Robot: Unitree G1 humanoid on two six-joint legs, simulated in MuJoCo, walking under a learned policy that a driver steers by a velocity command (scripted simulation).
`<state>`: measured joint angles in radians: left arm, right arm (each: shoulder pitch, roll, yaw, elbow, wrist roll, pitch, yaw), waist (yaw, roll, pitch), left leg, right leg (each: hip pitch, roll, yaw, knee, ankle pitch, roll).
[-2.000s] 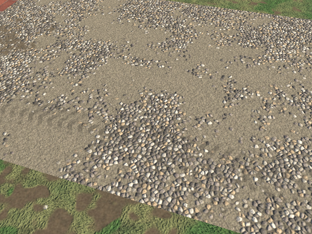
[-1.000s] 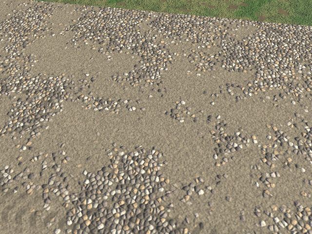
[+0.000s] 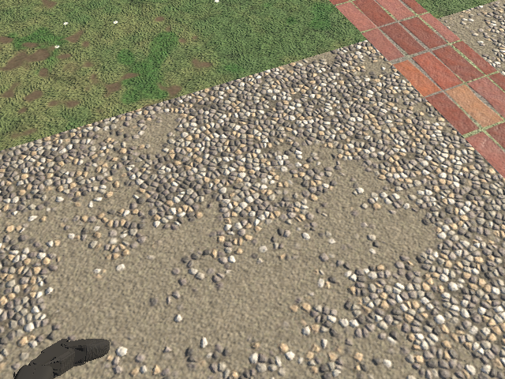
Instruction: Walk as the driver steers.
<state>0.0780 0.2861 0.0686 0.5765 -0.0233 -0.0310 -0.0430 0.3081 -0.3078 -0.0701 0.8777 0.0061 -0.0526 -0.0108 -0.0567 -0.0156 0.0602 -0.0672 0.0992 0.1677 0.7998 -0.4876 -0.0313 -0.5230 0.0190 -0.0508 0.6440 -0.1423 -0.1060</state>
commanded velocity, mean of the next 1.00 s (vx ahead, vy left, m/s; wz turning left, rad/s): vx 0.17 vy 0.00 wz -0.09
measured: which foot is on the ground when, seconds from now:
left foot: up 0.00-0.40, down 0.42-1.00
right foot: down 0.00-0.46, up 0.48-0.68, down 0.70-1.00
